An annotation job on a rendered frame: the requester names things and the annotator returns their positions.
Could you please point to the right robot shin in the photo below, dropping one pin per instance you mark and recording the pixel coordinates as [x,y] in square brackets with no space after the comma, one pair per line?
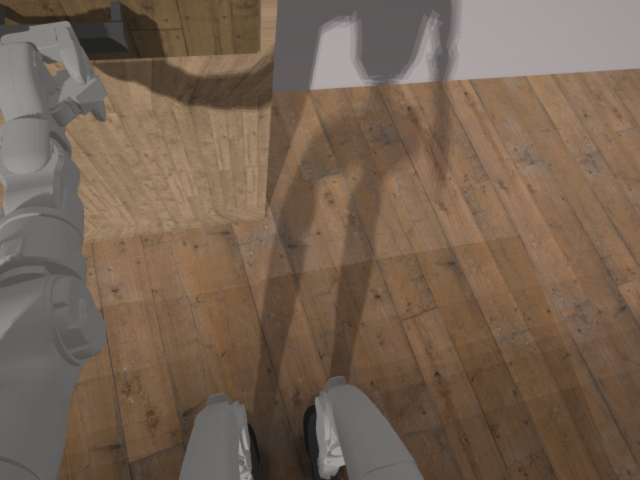
[330,457]

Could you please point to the robot right thigh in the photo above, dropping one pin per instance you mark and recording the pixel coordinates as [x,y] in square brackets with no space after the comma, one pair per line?
[371,448]

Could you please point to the drawer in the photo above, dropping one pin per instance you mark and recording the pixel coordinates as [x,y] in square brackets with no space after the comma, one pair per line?
[155,28]

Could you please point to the robot left hand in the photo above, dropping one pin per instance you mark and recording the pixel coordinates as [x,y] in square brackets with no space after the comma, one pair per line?
[26,85]

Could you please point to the handle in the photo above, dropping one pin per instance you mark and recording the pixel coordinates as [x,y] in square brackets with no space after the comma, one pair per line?
[93,37]

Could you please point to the robot left forearm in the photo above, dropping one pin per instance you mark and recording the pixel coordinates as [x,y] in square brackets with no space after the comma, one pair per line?
[42,218]

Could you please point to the cabinet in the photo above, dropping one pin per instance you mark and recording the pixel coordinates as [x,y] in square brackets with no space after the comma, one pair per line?
[185,143]

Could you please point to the left robot upper arm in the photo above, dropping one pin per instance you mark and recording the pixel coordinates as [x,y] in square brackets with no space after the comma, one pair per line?
[49,328]

